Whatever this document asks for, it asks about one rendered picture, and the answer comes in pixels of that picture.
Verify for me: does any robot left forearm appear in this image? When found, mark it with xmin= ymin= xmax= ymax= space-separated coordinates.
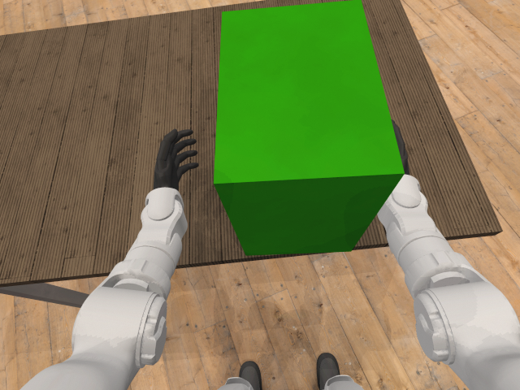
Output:
xmin=71 ymin=188 xmax=188 ymax=352

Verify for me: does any robot right forearm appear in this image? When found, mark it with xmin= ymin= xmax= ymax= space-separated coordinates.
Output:
xmin=377 ymin=174 xmax=520 ymax=334

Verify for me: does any robot right foot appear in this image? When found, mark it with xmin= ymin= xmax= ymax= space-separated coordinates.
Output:
xmin=317 ymin=353 xmax=340 ymax=390

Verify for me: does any robot foot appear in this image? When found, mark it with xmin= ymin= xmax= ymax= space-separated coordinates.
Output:
xmin=317 ymin=353 xmax=340 ymax=390
xmin=239 ymin=361 xmax=262 ymax=390

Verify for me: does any left robot hand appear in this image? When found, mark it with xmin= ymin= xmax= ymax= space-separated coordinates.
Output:
xmin=154 ymin=129 xmax=199 ymax=192

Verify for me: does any robot left foot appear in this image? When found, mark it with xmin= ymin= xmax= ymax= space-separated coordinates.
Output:
xmin=239 ymin=361 xmax=262 ymax=390

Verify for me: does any carton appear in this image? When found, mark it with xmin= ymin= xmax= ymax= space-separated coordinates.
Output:
xmin=214 ymin=0 xmax=405 ymax=256

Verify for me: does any right robot hand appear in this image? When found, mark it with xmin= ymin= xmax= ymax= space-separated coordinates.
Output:
xmin=392 ymin=120 xmax=410 ymax=175

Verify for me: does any right robot upper arm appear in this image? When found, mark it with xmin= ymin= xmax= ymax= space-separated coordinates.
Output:
xmin=414 ymin=281 xmax=520 ymax=390

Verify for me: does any left robot upper arm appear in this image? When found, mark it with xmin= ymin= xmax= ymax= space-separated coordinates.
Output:
xmin=20 ymin=287 xmax=167 ymax=390

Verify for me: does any table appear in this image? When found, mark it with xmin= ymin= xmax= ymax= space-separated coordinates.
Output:
xmin=0 ymin=0 xmax=503 ymax=308

